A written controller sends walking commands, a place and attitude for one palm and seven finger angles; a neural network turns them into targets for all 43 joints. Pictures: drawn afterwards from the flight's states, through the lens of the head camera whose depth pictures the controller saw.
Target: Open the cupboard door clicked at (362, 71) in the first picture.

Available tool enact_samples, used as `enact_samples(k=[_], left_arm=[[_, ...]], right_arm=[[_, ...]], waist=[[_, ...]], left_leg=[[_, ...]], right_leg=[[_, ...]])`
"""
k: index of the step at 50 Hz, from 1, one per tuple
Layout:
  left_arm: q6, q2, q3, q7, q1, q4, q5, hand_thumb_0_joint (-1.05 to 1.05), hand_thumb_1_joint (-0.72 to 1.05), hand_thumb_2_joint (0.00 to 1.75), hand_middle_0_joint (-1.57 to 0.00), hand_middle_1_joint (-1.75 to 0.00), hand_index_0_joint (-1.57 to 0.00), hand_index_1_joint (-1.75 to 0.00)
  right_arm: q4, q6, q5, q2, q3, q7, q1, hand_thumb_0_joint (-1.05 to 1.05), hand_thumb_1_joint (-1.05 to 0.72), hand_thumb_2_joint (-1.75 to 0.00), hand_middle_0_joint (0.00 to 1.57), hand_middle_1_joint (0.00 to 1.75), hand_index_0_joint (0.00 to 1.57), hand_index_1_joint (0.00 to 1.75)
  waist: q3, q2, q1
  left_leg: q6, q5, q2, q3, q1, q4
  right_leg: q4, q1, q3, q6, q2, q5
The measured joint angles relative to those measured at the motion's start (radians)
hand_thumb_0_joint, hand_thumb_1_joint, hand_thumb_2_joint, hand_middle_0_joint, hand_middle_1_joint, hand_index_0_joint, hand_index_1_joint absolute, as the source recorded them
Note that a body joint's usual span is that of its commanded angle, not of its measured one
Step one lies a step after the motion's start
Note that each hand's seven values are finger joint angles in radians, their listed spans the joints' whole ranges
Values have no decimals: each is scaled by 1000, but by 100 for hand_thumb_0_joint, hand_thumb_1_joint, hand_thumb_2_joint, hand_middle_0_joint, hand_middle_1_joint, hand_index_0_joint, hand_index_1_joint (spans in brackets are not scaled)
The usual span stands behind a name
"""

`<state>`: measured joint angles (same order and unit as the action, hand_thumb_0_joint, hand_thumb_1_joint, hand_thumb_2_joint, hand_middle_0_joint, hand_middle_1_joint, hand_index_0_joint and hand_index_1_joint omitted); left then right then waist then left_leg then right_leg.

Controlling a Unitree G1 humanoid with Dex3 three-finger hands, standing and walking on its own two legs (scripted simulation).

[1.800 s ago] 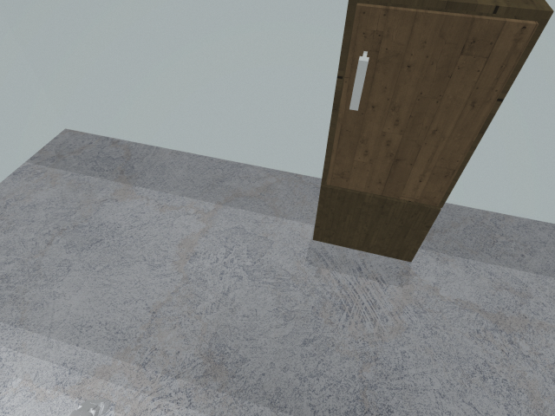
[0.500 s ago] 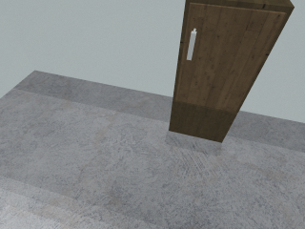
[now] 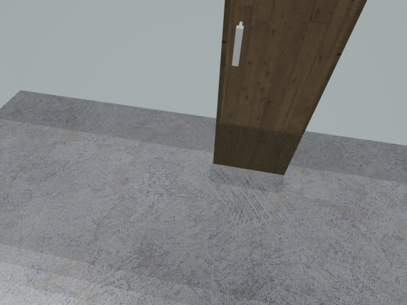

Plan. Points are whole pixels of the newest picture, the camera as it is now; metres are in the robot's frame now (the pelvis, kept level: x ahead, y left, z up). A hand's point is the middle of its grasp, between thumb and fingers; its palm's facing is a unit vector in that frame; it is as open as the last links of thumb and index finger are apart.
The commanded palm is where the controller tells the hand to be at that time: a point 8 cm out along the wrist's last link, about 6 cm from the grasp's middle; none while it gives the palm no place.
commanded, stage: walk to a spot facing it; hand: left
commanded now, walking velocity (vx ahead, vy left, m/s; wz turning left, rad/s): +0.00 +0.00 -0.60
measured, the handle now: (238, 43) +0.94 -0.05 +0.04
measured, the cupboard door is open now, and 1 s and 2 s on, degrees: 0 0 0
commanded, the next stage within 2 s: turn to face it in 1.86 s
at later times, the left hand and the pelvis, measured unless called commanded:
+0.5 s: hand out of the picture +0.06 +0.19 -0.16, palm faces -0.19 -0.95 -0.24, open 7.4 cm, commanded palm none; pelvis -0.02 +0.00 +0.00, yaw -15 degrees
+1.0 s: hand (138, 293) +0.17 +0.16 -0.16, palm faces -0.57 -0.79 -0.22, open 7.4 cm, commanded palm none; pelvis -0.04 +0.05 +0.00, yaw -35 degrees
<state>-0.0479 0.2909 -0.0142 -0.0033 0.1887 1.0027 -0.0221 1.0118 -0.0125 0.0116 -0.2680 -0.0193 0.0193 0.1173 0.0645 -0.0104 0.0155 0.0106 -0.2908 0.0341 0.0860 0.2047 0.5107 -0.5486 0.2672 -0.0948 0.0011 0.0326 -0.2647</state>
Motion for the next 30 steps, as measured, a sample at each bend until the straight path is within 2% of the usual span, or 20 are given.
enact_samples(k=[2, 5, 6, 7, 8, 11, 13, 15, 20, 24, 28, 30], left_arm=[[-7, -13, -4, 6, 9, -19, -1, 0, 90, 90, -20, -30, -20, -30], [-17, -38, -15, 13, 20, -42, -1, 0, 90, 90, -20, -30, -20, -30], [-17, -48, -18, 17, 26, -51, -1, 0, 90, 90, -20, -30, -20, -30], [-11, -57, -20, 20, 35, -62, -2, 0, 90, 90, -20, -30, -20, -30], [1, -62, -22, 20, 46, -73, -7, 0, 90, 90, -20, -30, -20, -30], [16, -89, -18, 8, 55, -84, -6, 0, 90, 90, -20, -30, -20, -30], [15, -103, -16, 3, 63, -85, -4, 0, 90, 90, -20, -30, -20, -30], [16, -109, -17, 1, 72, -84, -3, 0, 90, 90, -20, -30, -20, -30], [17, -104, -25, 1, 84, -81, -3, 0, 90, 90, -20, -30, -20, -30], [12, -86, -37, 0, 81, -85, -7, 0, 90, 90, -20, -30, -20, -30], [-1, -57, -50, 0, 66, -91, -10, 0, 90, 90, -20, -30, -20, -30], [-10, -39, -56, 0, 61, -96, -5, 0, 90, 90, -20, -30, -20, -30]], right_arm=[[-18, -3, 1, 19, -4, 0, 10, 1, -91, -90, 21, 30, 20, 30], [-32, -6, 3, 38, -12, -2, 22, 1, -91, -90, 21, 30, 20, 30], [-35, -8, 5, 40, -14, -3, 26, 1, -91, -90, 21, 30, 20, 30], [-38, -11, 6, 40, -17, -4, 33, 1, -91, -90, 21, 30, 20, 30], [-41, -18, 5, 40, -20, -5, 37, 1, -91, -90, 21, 30, 20, 30], [-42, -40, -1, 36, -32, -3, 31, 1, -91, -90, 21, 30, 20, 30], [-44, -42, 1, 34, -36, -5, 24, 1, -91, -90, 21, 30, 20, 30], [-51, -37, 3, 35, -38, -5, 16, 1, -91, -90, 21, 30, 20, 30], [-73, -29, 0, 36, -40, 1, 2, 1, -91, -90, 20, 30, 20, 30], [-87, -26, -4, 36, -42, 7, -13, 1, -91, -90, 20, 30, 20, 30], [-109, -12, -13, 42, -37, 10, -21, 1, -91, -90, 20, 30, 20, 30], [-125, 8, -14, 45, -30, 13, -10, 1, -91, -90, 20, 30, 20, 30]], waist=[[9, -9, 1], [30, -7, 8], [34, 2, 11], [34, 14, 13], [31, 20, 15], [40, 46, 11], [42, 49, 14], [39, 40, 15], [19, 15, 18], [3, 1, 28], [-13, -19, 34], [-25, -27, 24]], left_leg=[[0, -18, 4, 22, 16, 35], [3, -47, 21, 60, 23, 85], [8, -59, 33, 67, 28, 108], [16, -78, 48, 72, 42, 144], [21, -103, 60, 69, 76, 213], [29, -193, 36, -40, 197, 478], [35, -153, 21, -72, 247, 571], [43, -117, 14, -82, 271, 590], [57, -99, 6, -93, 260, 511], [53, -119, -4, -101, 212, 394], [35, -114, -26, -102, 129, 195], [8, -58, -29, -97, 66, 42]], right_leg=[[-66, 42, -8, 1, 3, -12], [-225, 96, 51, -9, -12, -131], [-235, 94, 73, -9, -17, -145], [-199, 77, 92, -9, -22, -110], [-172, 75, 94, 6, -19, -62], [-175, 86, 102, 53, 8, -81], [-118, 72, 87, 59, 20, -54], [-58, 61, 64, 57, 27, -12], [34, 51, 3, 50, 39, 56], [55, 58, -46, 34, 53, 81], [47, 85, -97, 6, 67, 95], [9, 114, -116, -14, 79, 85]])
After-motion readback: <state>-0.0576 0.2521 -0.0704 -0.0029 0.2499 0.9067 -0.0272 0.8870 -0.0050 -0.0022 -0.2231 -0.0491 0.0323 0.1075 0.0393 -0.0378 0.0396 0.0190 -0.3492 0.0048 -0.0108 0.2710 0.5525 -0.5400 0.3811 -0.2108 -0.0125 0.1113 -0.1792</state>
